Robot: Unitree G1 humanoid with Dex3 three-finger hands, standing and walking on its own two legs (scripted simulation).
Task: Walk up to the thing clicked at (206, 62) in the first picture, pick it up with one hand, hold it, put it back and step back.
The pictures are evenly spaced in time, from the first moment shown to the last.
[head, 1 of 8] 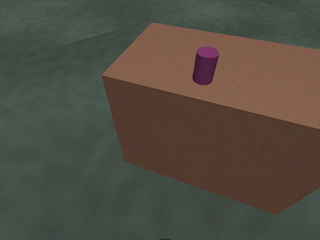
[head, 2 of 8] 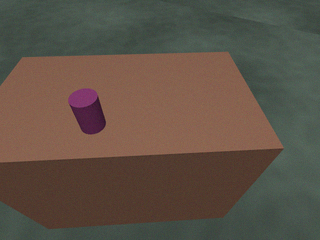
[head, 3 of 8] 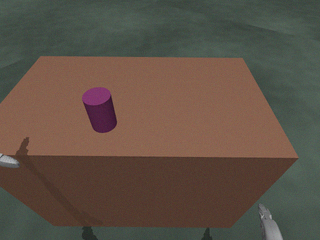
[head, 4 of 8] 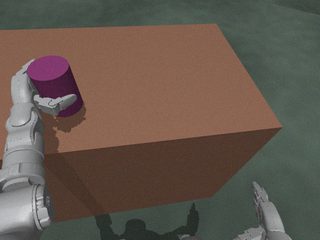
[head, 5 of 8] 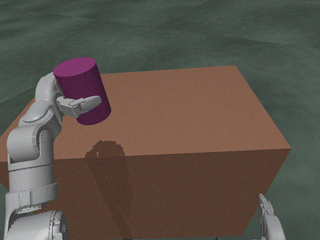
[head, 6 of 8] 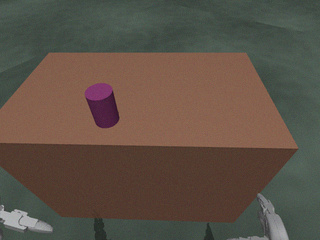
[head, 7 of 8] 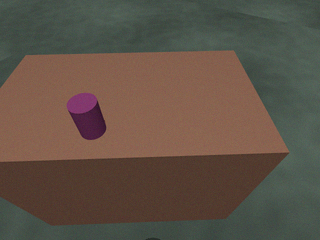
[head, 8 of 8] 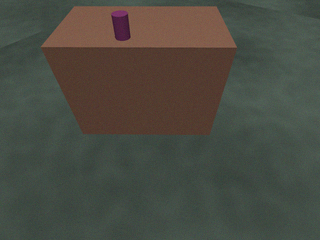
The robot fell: no
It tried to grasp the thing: yes
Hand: left
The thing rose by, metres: 0.23
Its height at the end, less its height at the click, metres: +0.00
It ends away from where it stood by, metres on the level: 0.02
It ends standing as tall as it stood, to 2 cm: yes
